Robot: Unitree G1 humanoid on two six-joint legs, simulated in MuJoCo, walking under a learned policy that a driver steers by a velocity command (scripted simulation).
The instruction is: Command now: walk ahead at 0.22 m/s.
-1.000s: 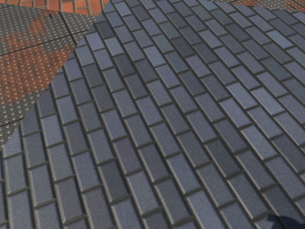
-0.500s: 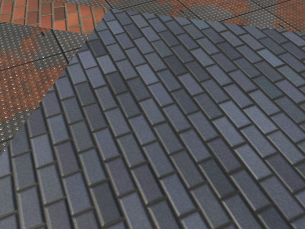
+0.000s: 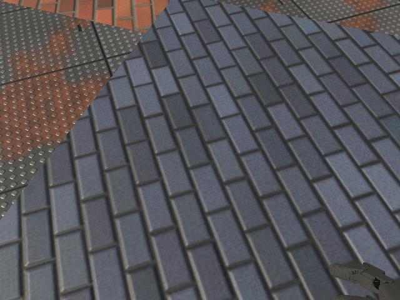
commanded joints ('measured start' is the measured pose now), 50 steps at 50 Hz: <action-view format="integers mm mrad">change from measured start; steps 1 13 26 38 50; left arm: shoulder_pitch -64 -68 -201 -168 -143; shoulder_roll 159 71 76 63 61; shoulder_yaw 30 20 24 25 31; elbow -81 -85 -74 -8 66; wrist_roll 11 18 21 10 2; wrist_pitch -2 75 18 29 45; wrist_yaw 8 40 25 25 29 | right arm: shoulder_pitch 311 71 171 170 184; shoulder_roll -211 -128 -94 -88 -85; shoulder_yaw -72 -31 -17 -20 -26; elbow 32 89 207 309 388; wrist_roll -23 -35 -20 -4 4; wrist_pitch -12 24 79 93 111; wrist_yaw -19 -29 -70 -79 -89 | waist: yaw -216 -46 -111 -90 -91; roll -78 82 -115 -27 -62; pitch -237 -164 -15 -69 -45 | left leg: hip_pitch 543 165 327 381 377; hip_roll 53 186 18 28 -15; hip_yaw -54 -138 -38 -38 10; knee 0 -271 -69 -34 -11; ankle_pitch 332 -93 -292 -77 -372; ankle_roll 86 180 -20 -32 -30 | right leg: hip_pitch -208 -370 -474 -341 -332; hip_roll -135 -117 -114 -87 -62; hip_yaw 36 66 105 58 44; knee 465 527 94 166 127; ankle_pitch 825 77 61 388 87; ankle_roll -30 66 10 -12 -33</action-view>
